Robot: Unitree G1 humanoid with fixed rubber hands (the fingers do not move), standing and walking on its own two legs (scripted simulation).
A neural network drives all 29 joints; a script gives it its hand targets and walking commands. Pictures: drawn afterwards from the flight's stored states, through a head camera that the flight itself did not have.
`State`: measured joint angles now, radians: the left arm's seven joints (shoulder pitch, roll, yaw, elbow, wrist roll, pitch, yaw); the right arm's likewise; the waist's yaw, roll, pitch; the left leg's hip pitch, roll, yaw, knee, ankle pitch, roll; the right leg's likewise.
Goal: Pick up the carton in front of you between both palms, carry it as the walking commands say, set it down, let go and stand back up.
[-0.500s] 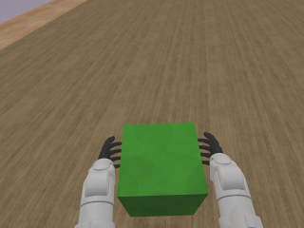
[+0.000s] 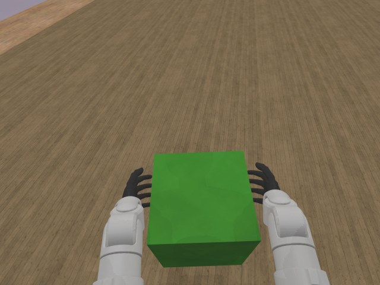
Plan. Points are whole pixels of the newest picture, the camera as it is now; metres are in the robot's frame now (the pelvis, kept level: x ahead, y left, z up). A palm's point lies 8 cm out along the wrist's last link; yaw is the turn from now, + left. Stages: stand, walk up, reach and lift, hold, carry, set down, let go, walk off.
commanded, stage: carry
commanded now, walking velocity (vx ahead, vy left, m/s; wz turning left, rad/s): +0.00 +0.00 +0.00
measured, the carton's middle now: (200, 213) +0.32 +0.00 -0.07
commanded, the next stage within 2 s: none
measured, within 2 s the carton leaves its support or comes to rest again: neither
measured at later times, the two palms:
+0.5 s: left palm (137, 181) +0.34 +0.14 +0.06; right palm (271, 181) +0.33 -0.16 +0.05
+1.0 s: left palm (160, 114) +0.57 +0.10 +0.06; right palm (263, 113) +0.55 -0.19 +0.06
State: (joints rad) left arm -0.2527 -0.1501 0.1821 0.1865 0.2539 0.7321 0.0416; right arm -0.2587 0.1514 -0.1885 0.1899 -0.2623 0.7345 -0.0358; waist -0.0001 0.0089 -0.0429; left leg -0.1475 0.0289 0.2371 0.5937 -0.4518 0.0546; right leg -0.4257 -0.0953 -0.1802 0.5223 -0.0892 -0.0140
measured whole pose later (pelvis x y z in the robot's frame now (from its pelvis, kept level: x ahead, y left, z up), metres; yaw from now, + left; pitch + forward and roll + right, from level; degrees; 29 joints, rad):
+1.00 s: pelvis +0.26 -0.03 +0.02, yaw -2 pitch +4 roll +1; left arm -0.22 -0.14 0.13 0.11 0.23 0.72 0.05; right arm -0.22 0.14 -0.16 0.09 -0.23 0.73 -0.06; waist -0.01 -0.01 -0.07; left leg -0.49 0.08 0.18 0.50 -0.10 -0.02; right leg -0.01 -0.05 -0.16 0.27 -0.32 0.02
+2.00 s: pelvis +0.41 -0.03 +0.01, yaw -4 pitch +2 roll +0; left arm -0.23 -0.15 0.17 0.18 0.25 0.73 0.04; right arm -0.23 0.15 -0.17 0.18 -0.25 0.73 -0.04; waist 0.00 0.00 -0.09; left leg -0.26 0.08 0.19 0.53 -0.31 0.00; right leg -0.21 -0.06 -0.16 0.52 -0.35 0.00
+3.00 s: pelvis +0.36 -0.03 +0.02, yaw -6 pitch -4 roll +0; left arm -0.23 -0.15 0.20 0.18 0.26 0.73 0.02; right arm -0.26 0.15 -0.19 0.21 -0.27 0.72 0.00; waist 0.01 0.00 0.01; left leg -0.14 0.02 0.04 0.38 -0.14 0.00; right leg -0.12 -0.01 -0.06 0.40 -0.20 -0.01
